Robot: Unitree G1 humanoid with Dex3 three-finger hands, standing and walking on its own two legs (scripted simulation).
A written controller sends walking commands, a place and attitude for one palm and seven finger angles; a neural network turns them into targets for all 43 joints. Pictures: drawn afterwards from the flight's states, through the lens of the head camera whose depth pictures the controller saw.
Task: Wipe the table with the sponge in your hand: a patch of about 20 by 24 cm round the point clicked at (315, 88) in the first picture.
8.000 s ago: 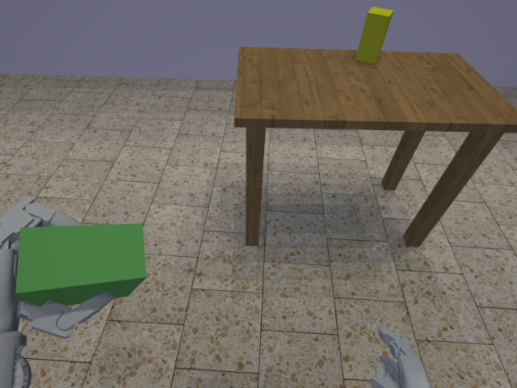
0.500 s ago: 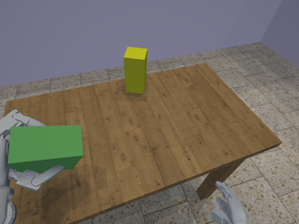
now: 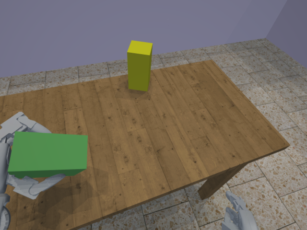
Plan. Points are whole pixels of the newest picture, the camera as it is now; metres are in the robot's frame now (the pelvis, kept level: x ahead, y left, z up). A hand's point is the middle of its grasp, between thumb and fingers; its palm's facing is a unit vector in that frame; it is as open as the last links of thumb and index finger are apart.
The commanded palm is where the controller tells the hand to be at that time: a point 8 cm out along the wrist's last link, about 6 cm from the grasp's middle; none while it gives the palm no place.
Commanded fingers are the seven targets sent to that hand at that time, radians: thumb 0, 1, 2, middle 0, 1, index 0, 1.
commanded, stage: shuffle to correct the standing spot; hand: left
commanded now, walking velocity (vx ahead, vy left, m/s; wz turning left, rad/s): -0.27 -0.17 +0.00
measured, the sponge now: (59, 157) +0.22 +0.21 +0.12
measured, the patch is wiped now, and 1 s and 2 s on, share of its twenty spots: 0.00 0.00 0.00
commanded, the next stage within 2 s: come to a stop and stand still in 0.70 s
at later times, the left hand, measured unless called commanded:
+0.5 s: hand (47, 160) +0.20 +0.21 +0.16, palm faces +0.37 -0.86 -0.36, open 10.4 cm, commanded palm +0.14 +0.25 +0.18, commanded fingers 0.00 0.10 1.30 -1.20 -1.60 -1.20 -1.60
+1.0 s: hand (60, 163) +0.20 +0.19 +0.17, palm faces +0.28 -0.82 -0.50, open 10.4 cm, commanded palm +0.14 +0.23 +0.18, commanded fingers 0.00 0.10 1.30 -1.20 -1.60 -1.20 -1.60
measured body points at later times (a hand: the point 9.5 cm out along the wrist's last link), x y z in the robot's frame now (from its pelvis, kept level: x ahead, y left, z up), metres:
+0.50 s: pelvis -0.02 -0.03 +0.00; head +0.02 -0.01 +0.44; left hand +0.18 +0.26 +0.18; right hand +0.16 -0.25 -0.07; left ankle +0.01 +0.09 -0.74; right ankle +0.01 -0.13 -0.74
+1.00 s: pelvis -0.03 -0.05 +0.00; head +0.02 -0.04 +0.44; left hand +0.17 +0.23 +0.19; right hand +0.14 -0.29 -0.08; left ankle +0.01 +0.09 -0.74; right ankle +0.01 -0.13 -0.74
